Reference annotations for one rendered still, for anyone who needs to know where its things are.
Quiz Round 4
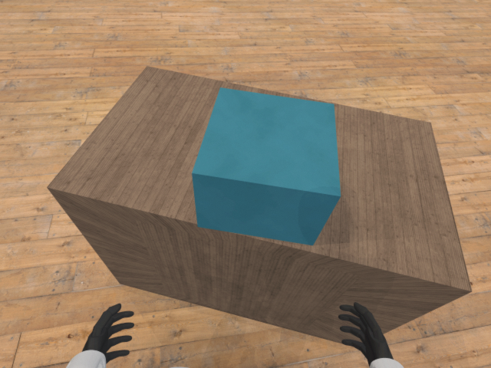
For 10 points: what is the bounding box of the right robot hand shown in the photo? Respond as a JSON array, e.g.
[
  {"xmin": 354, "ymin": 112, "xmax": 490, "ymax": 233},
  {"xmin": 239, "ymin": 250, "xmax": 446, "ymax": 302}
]
[{"xmin": 338, "ymin": 302, "xmax": 394, "ymax": 366}]

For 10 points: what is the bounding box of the pedestal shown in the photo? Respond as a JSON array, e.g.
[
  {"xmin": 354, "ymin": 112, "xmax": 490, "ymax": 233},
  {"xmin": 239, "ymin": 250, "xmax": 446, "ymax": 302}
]
[{"xmin": 47, "ymin": 66, "xmax": 472, "ymax": 347}]

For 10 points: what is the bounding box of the left robot hand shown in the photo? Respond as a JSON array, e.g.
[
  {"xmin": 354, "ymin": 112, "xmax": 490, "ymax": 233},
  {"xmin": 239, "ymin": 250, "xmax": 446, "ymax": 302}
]
[{"xmin": 82, "ymin": 304, "xmax": 134, "ymax": 364}]

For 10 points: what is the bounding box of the carton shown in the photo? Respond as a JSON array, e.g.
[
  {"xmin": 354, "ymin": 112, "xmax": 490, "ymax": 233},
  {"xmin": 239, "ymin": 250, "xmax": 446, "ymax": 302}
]
[{"xmin": 192, "ymin": 87, "xmax": 341, "ymax": 245}]

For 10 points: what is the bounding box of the robot left forearm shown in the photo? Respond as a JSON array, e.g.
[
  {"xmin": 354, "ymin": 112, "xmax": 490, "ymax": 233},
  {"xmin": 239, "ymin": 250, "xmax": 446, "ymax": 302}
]
[{"xmin": 66, "ymin": 350, "xmax": 106, "ymax": 368}]

